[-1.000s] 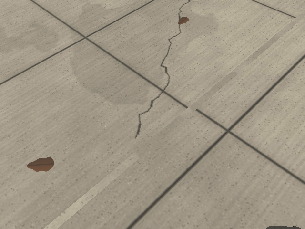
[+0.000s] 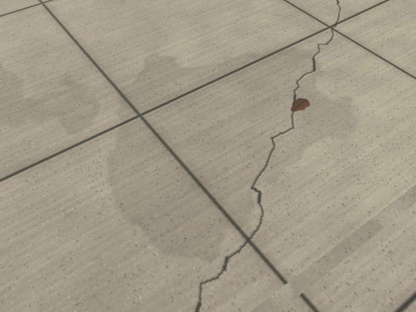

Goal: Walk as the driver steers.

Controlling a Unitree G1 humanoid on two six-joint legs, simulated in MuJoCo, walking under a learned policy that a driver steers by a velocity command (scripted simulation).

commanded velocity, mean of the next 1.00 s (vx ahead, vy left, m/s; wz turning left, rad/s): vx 0.19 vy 0.00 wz -0.11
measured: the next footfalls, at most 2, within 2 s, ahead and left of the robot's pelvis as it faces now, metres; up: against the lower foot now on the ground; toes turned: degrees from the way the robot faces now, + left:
left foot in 0.16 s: +0.26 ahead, +0.15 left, +0.00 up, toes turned +14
right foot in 0.62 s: +0.46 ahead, -0.02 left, -0.01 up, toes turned +3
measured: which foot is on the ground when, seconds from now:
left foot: up 0.00-0.14, down 0.16-0.64, up 0.66-0.98, down 1.00-1.00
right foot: down 0.00-0.20, up 0.22-0.60, down 0.62-1.00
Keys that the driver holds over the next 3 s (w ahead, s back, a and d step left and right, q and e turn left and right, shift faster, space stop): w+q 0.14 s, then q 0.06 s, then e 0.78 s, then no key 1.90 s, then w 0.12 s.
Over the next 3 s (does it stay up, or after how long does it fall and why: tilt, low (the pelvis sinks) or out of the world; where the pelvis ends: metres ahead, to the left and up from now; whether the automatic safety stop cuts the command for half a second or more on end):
stays up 0.39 0.12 -0.04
